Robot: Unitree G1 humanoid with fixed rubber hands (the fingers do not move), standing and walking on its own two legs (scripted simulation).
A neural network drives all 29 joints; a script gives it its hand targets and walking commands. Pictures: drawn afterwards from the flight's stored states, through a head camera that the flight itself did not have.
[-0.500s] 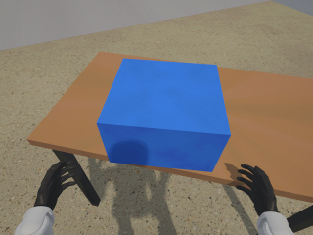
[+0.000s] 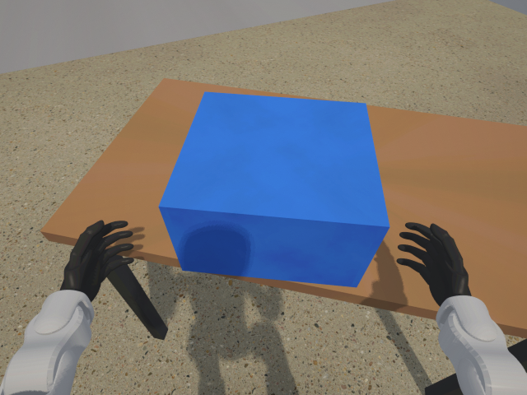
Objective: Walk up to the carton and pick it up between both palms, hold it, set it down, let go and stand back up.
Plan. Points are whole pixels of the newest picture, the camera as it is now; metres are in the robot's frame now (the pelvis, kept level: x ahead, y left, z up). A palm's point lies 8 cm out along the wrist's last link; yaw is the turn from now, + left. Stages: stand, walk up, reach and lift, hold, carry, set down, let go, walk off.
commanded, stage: reach and lift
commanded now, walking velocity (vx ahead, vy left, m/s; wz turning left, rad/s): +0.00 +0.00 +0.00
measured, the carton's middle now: (276, 184) +0.46 +0.01 +0.04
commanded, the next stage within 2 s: none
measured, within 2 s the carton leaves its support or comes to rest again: neither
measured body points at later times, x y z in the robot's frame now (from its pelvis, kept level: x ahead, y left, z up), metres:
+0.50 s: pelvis +0.00 +0.00 +0.00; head +0.04 +0.02 +0.45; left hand +0.35 +0.27 +0.10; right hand +0.33 -0.23 +0.09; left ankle -0.03 +0.13 -0.75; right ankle +0.03 -0.12 -0.75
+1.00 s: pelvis +0.00 +0.01 +0.00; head +0.05 +0.03 +0.44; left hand +0.42 +0.26 +0.14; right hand +0.40 -0.23 +0.14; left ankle -0.03 +0.13 -0.75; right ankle +0.03 -0.12 -0.75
